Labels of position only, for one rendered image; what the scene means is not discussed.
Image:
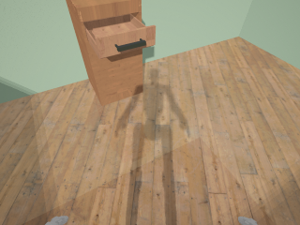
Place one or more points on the cabinet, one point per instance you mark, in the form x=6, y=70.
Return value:
x=115, y=77

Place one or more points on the handle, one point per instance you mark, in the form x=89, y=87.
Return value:
x=131, y=45

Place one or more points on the drawer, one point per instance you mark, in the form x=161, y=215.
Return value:
x=104, y=33

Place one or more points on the robot left hand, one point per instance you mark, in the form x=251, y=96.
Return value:
x=58, y=220

